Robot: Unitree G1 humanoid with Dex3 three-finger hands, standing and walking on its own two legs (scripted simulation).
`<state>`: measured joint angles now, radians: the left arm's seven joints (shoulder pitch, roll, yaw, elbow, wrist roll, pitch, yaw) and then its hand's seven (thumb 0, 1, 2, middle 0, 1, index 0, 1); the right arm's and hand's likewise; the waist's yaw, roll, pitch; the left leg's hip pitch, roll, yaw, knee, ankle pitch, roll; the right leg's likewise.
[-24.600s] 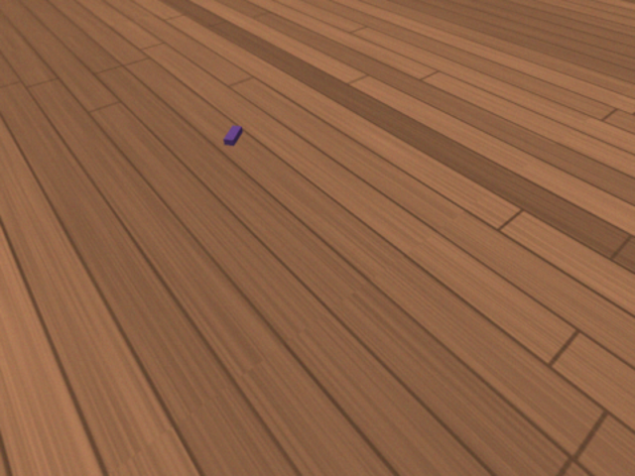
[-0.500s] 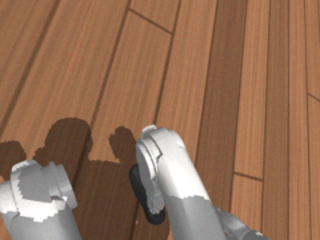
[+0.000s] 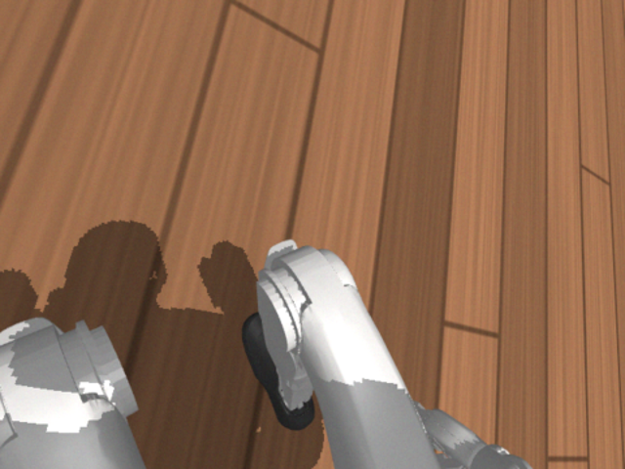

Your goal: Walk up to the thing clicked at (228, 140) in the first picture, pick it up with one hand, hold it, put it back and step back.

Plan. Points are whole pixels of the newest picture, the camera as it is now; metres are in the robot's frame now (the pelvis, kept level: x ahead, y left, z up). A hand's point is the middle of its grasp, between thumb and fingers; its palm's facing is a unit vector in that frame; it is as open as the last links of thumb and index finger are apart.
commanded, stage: close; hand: left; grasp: from above
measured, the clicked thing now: out of the picture +0.43 +0.34 -0.28
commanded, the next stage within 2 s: settle in 1.54 s
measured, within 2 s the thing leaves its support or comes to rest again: leaves its support in 1.98 s
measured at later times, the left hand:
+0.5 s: hand out of the picture +0.41 +0.34 -0.25, palm faces -0.41 -0.18 -0.89, open 12.1 cm
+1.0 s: hand out of the picture +0.41 +0.32 -0.25, palm faces -0.41 -0.15 -0.90, open 9.7 cm
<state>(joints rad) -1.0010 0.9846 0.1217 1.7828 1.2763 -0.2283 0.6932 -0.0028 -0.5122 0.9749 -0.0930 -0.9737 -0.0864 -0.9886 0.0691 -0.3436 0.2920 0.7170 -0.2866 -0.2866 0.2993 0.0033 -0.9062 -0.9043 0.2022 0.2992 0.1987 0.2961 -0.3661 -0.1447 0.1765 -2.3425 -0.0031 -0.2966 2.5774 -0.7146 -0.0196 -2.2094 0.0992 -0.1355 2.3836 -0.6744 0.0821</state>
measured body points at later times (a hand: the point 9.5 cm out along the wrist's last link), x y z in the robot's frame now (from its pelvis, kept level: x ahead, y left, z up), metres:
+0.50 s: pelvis +0.00 +0.00 +0.00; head +0.26 +0.14 +0.33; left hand +0.43 +0.34 -0.20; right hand +0.07 -0.25 -0.05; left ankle +0.06 +0.13 -0.26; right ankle +0.12 -0.13 -0.26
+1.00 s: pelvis -0.01 +0.00 +0.01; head +0.26 +0.15 +0.34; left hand +0.43 +0.33 -0.20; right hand +0.08 -0.25 -0.05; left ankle +0.06 +0.13 -0.26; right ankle +0.12 -0.13 -0.26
